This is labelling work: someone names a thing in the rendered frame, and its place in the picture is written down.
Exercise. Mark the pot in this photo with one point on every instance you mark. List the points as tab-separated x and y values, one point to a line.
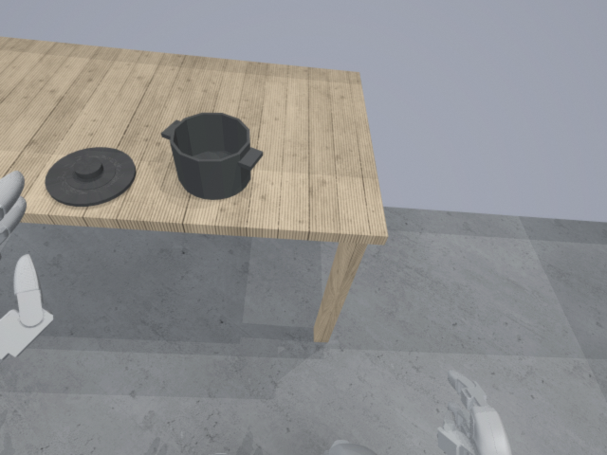
212	154

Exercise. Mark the left robot hand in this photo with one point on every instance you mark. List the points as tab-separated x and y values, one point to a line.
19	329

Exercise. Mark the lid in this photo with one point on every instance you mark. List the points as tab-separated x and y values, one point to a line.
119	172

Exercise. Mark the knob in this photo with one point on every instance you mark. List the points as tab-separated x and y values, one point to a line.
88	168

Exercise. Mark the right robot hand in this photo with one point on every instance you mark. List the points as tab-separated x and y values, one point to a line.
482	431

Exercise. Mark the table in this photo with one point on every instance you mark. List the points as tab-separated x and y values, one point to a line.
316	181

